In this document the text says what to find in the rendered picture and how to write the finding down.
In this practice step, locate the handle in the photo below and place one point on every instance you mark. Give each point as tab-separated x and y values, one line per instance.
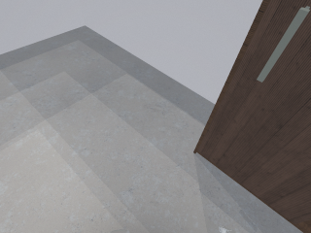
298	19

